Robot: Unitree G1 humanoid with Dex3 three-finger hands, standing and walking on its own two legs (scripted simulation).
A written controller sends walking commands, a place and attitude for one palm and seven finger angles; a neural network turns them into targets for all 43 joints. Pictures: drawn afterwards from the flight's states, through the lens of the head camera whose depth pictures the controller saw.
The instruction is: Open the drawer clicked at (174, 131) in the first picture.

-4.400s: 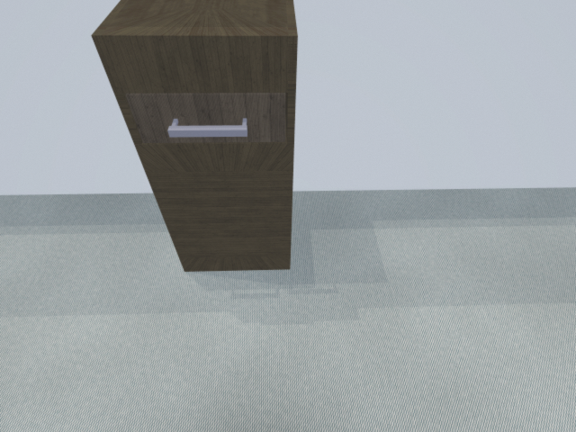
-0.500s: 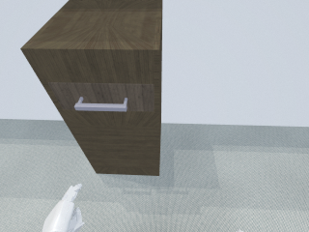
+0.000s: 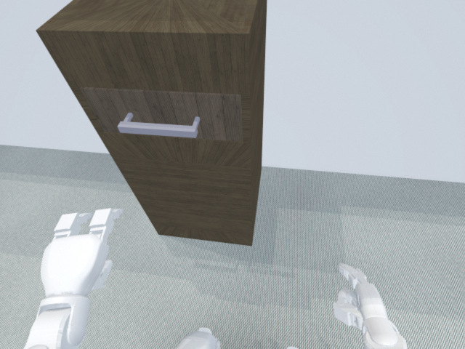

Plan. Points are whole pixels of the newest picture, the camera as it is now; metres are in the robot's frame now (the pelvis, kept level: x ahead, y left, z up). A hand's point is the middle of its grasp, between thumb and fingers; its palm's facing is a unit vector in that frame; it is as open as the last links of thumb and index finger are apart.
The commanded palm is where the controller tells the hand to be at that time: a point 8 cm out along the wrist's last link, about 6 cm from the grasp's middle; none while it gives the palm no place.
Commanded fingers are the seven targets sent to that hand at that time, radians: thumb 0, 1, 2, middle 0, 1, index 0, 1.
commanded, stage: raise the hand with hooked fingers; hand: left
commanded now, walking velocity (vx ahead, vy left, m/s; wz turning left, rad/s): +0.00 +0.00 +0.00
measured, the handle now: (160, 124) +0.58 +0.27 +0.02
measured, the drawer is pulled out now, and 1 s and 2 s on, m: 0.00 0.00 0.00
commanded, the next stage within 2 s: move the hooked fingers above the handle in 1.24 s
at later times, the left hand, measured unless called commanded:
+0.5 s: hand (93, 212) +0.29 +0.27 +0.08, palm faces +0.09 -0.09 -0.99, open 12.9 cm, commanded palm +0.27 +0.27 +0.14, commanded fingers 0.00 -0.48 0.31 -0.30 -1.18 -0.30 -1.18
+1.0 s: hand (82, 178) +0.32 +0.28 +0.14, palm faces +0.03 -0.08 -1.00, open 13.9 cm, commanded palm +0.30 +0.28 +0.19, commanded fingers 0.00 -0.50 0.30 -0.30 -1.20 -0.30 -1.20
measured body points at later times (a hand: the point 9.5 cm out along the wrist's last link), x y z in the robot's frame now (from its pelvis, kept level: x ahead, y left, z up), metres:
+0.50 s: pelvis +0.02 +0.04 +0.04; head +0.04 +0.01 +0.49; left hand +0.28 +0.27 +0.14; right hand +0.21 -0.21 -0.07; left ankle +0.03 +0.15 -0.68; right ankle +0.00 -0.08 -0.68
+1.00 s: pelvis +0.01 +0.04 +0.06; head +0.03 +0.02 +0.50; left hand +0.31 +0.28 +0.19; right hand +0.19 -0.18 -0.06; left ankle +0.03 +0.15 -0.68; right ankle +0.00 -0.08 -0.68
